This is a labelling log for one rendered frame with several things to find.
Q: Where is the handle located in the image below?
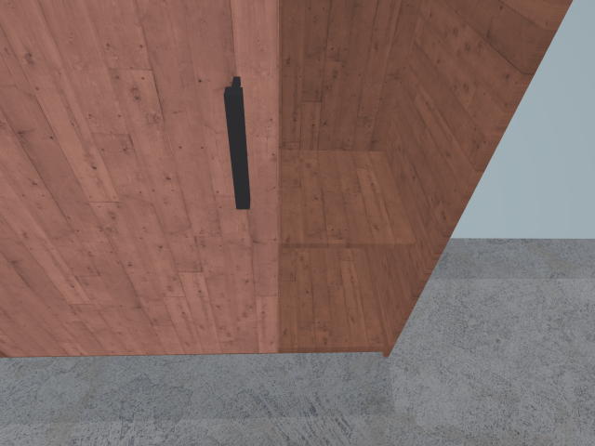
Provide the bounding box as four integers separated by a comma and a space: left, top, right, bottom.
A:
224, 76, 250, 209

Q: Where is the wardrobe door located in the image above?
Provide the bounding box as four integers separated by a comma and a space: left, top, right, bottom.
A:
0, 0, 279, 357

